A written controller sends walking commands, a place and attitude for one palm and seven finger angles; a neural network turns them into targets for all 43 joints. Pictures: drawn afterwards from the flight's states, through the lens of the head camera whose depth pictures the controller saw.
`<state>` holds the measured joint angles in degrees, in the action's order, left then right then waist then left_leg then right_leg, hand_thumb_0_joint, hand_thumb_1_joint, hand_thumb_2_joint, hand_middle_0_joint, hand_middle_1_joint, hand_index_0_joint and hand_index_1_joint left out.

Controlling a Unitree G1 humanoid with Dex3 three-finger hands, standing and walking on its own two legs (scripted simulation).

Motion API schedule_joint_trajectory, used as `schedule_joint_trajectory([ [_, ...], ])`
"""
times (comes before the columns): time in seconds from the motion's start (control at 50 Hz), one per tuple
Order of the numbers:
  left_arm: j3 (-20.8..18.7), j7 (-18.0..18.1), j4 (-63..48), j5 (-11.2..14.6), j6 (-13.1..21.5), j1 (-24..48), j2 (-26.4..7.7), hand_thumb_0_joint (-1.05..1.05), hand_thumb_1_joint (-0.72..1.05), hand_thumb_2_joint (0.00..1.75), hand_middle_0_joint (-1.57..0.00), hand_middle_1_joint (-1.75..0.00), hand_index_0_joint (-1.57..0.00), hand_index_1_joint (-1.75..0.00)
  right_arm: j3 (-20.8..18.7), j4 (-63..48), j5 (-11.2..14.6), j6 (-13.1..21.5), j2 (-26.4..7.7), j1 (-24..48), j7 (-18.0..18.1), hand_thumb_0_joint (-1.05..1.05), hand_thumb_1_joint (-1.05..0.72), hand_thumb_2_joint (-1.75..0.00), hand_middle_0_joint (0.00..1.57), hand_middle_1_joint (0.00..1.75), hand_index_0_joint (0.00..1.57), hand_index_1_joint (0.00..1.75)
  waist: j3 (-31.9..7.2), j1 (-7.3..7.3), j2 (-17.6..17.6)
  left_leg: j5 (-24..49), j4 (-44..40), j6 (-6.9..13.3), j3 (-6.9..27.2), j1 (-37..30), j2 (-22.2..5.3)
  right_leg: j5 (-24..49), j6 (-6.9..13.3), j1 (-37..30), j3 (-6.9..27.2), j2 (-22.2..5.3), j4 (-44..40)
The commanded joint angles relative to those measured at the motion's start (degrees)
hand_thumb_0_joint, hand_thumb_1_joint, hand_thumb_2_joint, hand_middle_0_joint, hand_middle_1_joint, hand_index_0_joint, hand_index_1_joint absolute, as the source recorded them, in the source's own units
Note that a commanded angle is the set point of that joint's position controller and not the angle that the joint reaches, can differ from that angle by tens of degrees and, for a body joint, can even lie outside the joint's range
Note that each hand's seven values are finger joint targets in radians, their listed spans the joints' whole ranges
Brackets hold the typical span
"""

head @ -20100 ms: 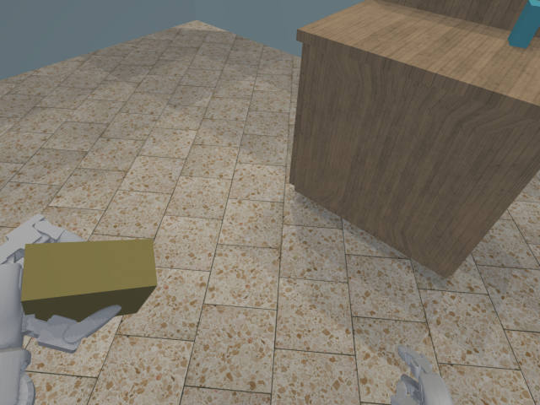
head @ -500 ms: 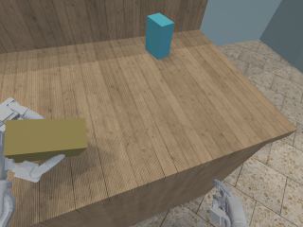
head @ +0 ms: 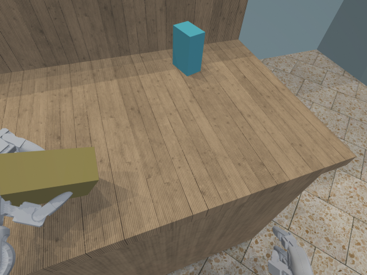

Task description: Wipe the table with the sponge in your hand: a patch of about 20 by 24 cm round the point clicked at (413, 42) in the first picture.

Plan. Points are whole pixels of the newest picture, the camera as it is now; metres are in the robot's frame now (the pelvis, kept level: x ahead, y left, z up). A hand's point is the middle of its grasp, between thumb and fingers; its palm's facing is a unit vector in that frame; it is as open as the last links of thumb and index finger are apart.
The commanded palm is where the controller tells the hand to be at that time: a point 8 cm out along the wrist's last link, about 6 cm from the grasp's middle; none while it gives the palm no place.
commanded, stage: shuffle to correct the standing spot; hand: left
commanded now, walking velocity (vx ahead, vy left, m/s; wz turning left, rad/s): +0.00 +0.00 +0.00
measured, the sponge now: (65, 176) +0.24 +0.22 +0.14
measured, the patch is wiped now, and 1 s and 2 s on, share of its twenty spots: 0.00 0.00 0.00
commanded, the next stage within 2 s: come to a stop and stand still in 1.18 s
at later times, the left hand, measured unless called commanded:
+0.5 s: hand (48, 193) +0.20 +0.22 +0.17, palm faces +0.40 -0.82 -0.41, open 9.8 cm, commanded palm +0.14 +0.25 +0.17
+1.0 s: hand (73, 194) +0.20 +0.18 +0.17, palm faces +0.38 -0.83 -0.41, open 9.8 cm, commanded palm +0.14 +0.22 +0.17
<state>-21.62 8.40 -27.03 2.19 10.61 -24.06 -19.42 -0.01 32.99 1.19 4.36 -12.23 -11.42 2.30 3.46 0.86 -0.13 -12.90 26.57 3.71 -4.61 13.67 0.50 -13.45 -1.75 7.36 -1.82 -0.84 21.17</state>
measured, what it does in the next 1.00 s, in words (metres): shifts its weight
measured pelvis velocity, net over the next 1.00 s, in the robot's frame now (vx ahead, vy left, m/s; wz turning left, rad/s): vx -0.02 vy -0.06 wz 0.00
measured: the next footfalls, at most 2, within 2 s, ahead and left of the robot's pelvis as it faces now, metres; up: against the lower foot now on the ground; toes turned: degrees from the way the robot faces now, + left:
none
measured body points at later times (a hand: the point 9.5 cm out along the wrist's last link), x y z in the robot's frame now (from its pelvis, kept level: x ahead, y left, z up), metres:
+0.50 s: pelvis -0.03 -0.03 +0.00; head +0.03 -0.02 +0.44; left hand +0.17 +0.26 +0.19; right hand +0.17 -0.24 -0.08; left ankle +0.02 +0.07 -0.74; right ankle -0.02 -0.14 -0.74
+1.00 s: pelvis -0.02 -0.06 +0.00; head +0.03 -0.05 +0.44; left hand +0.17 +0.23 +0.19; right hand +0.16 -0.30 -0.08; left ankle +0.02 +0.07 -0.74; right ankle -0.02 -0.14 -0.74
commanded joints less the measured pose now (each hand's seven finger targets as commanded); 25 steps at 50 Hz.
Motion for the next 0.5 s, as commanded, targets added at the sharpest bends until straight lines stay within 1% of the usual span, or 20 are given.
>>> schedule_joint_trajectory([
  [0.0,-2.36,-0.35,-9.08,-0.12,2.69,0.77,-7.9,0.0,0.1,1.3,-1.2,-1.6,-1.2,-1.6,-2.41,-8.61,-0.07,3.28,-6.49,5.29,0.72,0.0,-0.9,-0.9,0.2,0.3,0.2,0.3,-7.33,-0.01,1.96,5.46,-5.23,-2.02,6.73,-4.12,-6.04,9.26,2.81,0.57,2.65,-3.23,-2.83],
  [0.02,-3.04,-0.26,-9.99,-0.04,2.62,0.99,-8.95,0.0,0.1,1.3,-1.2,-1.6,-1.2,-1.6,-2.66,-8.98,0.09,3.34,-6.54,5.38,0.8,0.0,-0.9,-0.9,0.2,0.3,0.2,0.3,-7.37,0.0,1.5,6.5,-5.06,-1.99,7.08,-4.1,-5.99,10.38,2.89,0.0,2.96,-3.49,-2.79],
  [0.06,-3.0,-0.27,-9.62,0.0,2.55,0.96,-8.83,0.0,0.1,1.3,-1.2,-1.6,-1.2,-1.6,-2.73,-8.82,0.05,3.24,-6.62,5.22,0.76,0.0,-0.9,-0.9,0.2,0.3,0.2,0.3,-7.84,0.0,1.02,8.57,-4.59,-1.94,6.96,-4.59,-5.91,11.87,2.96,-0.26,3.31,-3.66,-2.78],
  [0.08,-3.59,-0.18,-9.39,-0.18,2.29,0.87,-9.29,0.0,0.1,1.3,-1.2,-1.6,-1.2,-1.6,-2.56,-8.59,0.14,3.35,-6.64,5.91,0.74,0.0,-0.9,-0.9,0.2,0.3,0.2,0.3,-7.92,0.05,0.62,7.35,-4.78,-2.19,6.77,-5.05,-5.75,10.78,2.92,0.45,3.58,-3.33,-2.98],
  [0.1,-2.0,-0.36,-9.26,0.02,2.29,1.03,-7.63,0.0,0.1,1.3,-1.2,-1.6,-1.2,-1.6,-2.38,-8.73,0.05,3.05,-6.41,5.27,0.83,0.0,-0.9,-0.9,0.2,0.3,0.2,0.3,-7.12,-0.1,0.92,8.37,-5.3,-2.16,6.99,-5.1,-6.04,11.12,2.88,0.77,2.96,-3.09,-3.06],
  [0.12,-2.77,-0.28,-11.25,0.11,2.32,2.08,-8.95,0.0,0.1,1.3,-1.2,-1.6,-1.2,-1.6,-2.59,-9.34,0.23,3.19,-6.42,5.53,1.01,0.0,-0.9,-0.9,0.2,0.3,0.2,0.3,-6.86,-0.02,1.66,11.56,-5.59,-2.55,7.33,-5.58,-6.48,12.56,2.75,0.65,2.93,-2.89,-2.52],
  [0.16,-3.3,-0.33,-11.66,0.3,2.41,2.08,-9.49,0.0,0.1,1.3,-1.2,-1.6,-1.2,-1.6,-2.57,-9.51,0.23,3.22,-6.28,5.27,1.07,0.0,-0.9,-0.9,0.2,0.3,0.2,0.3,-7.59,0.29,2.51,18.88,-5.32,-3.05,7.65,-6.68,-7.62,13.99,2.24,0.54,2.09,-2.35,-1.26],
  [0.18,-4.2,-0.37,-11.75,0.12,2.12,2.08,-10.35,0.0,0.1,1.3,-1.2,-1.6,-1.2,-1.6,-2.42,-9.49,0.36,3.27,-6.14,5.97,0.9,0.0,-0.9,-0.9,0.2,0.3,0.2,0.3,-7.68,0.39,3.24,20.07,-5.47,-3.22,7.06,-7.4,-7.96,13.15,1.94,1.46,1.98,-1.7,-0.37],
  [0.2,-2.58,-0.76,-10.79,0.44,2.04,1.45,-8.45,0.0,0.1,1.3,-1.2,-1.6,-1.2,-1.6,-2.28,-9.64,0.18,2.79,-5.95,5.1,0.8,0.0,-0.9,-0.9,0.2,0.3,0.2,0.3,-7.62,0.44,3.59,21.33,-5.73,-2.95,7.48,-6.9,-8.75,12.14,1.77,1.06,1.12,-1.67,0.04],
  [0.22,-2.94,-0.78,-12.8,0.48,2.16,2.19,-9.18,0.0,0.1,1.3,-1.2,-1.6,-1.2,-1.6,-2.74,-10.21,0.4,2.93,-5.9,4.98,0.7,0.0,-0.9,-0.9,0.2,0.3,0.2,0.3,-8.11,0.44,4.18,24.69,-5.19,-3.36,7.67,-7.89,-9.55,12.05,1.93,1.26,1.14,-1.72,1.04],
  [0.26,-3.43,-0.92,-13.08,0.65,2.33,1.53,-9.51,0.0,0.1,1.3,-1.2,-1.6,-1.2,-1.6,-2.82,-10.35,0.08,3.07,-5.73,4.7,0.39,0.0,-0.9,-0.9,0.2,0.3,0.2,0.3,-8.97,0.69,6.14,26.87,-5.14,-3.13,7.94,-8.23,-11.27,7.95,1.87,1.78,0.93,-1.87,2.25],
  [0.28,-4.5,-0.99,-12.54,0.42,2.1,0.04,-10.03,0.0,0.1,1.3,-1.2,-1.6,-1.2,-1.6,-2.67,-10.2,0.19,3.26,-5.52,5.4,0.03,0.0,-0.9,-0.9,0.2,0.3,0.2,0.3,-9.26,0.83,6.53,24.89,-5.51,-2.72,7.24,-8.46,-11.74,5.02,1.7,2.76,0.95,-1.39,3.0],
  [0.3,-2.53,-1.37,-12.2,0.79,2.0,-0.3,-7.87,0.0,0.1,1.3,-1.2,-1.6,-1.2,-1.6,-2.52,-10.47,0.0,2.92,-5.4,4.71,-0.19,0.0,-0.9,-0.9,0.2,0.3,0.2,0.3,-8.93,0.66,7.17,22.33,-5.89,-2.19,8.24,-7.14,-12.32,2.94,1.75,2.52,0.68,-1.47,2.68],
  [0.32,-3.71,-1.23,-14.85,0.72,2.41,0.47,-9.44,0.0,0.1,1.3,-1.2,-1.6,-1.2,-1.6,-3.08,-10.94,0.09,3.21,-5.58,4.6,-0.28,0.0,-0.9,-0.9,0.2,0.3,0.2,0.3,-8.95,0.73,7.7,22.8,-5.15,-2.24,8.77,-6.97,-13.03,3.15,2.05,2.58,0.72,-1.68,2.73],
  [0.34,-4.09,-1.33,-15.17,0.81,2.7,0.18,-9.55,0.0,0.1,1.3,-1.2,-1.6,-1.2,-1.6,-3.05,-10.89,-0.1,3.43,-5.62,4.57,-0.42,0.0,-0.9,-0.9,0.2,0.3,0.2,0.3,-9.27,0.77,7.59,23.06,-4.52,-2.08,8.89,-6.58,-13.41,3.62,2.13,2.53,0.73,-1.79,2.63],
  [0.36,-3.91,-1.44,-15.51,0.88,2.9,-0.17,-9.38,0.0,0.1,1.3,-1.2,-1.6,-1.2,-1.6,-3.17,-11.04,0.0,3.7,-5.55,4.51,-0.58,0.0,-0.9,-0.9,0.2,0.3,0.2,0.3,-9.51,0.77,7.49,21.12,-3.98,-2.06,9.04,-6.12,-13.35,3.65,2.31,2.08,0.87,-1.95,1.79],
  [0.38,-5.72,-1.37,-14.43,0.7,2.55,-2.24,-10.46,0.0,0.1,1.3,-1.2,-1.6,-1.2,-1.6,-2.97,-10.81,0.24,3.9,-5.42,5.1,-0.79,0.0,-0.9,-0.9,0.2,0.3,0.2,0.3,-10.21,0.97,5.59,16.17,-4.13,-1.99,7.98,-5.81,-13.07,3.65,2.04,1.99,0.85,-1.51,1.27],
  [0.4,-3.73,-1.73,-13.69,1.3,2.32,-2.68,-8.2,0.0,0.1,1.3,-1.2,-1.6,-1.2,-1.6,-2.83,-11.16,0.16,3.31,-5.4,4.51,-0.8,0.0,-0.9,-0.9,0.2,0.3,0.2,0.3,-10.1,0.65,4.64,10.46,-4.27,-1.75,8.66,-3.51,-12.46,4.54,2.1,0.68,0.95,-1.74,-0.1],
  [0.42,-4.77,-1.57,-15.81,1.29,2.46,-1.74,-9.71,0.0,0.1,1.3,-1.2,-1.6,-1.2,-1.6,-3.48,-11.74,0.49,3.57,-5.55,4.75,-0.58,0.0,-0.9,-0.9,0.2,0.3,0.2,0.3,-9.56,0.5,3.54,7.22,-3.41,-2.06,8.54,-3.19,-11.74,6.38,2.48,1.16,2.08,-2.29,-0.89],
  [0.48,-6.79,-1.21,-13.73,1.93,1.79,-4.63,-10.84,0.0,0.1,1.3,-1.2,-1.6,-1.2,-1.6,-3.35,-11.06,0.55,3.65,-5.36,5.26,-0.12,0.0,-0.9,-0.9,0.2,0.3,0.2,0.3,-9.34,0.16,0.1,0.88,-2.11,-2.52,7.41,-2.63,-9.35,7.95,3.18,3.18,4.93,-2.91,-2.87],
])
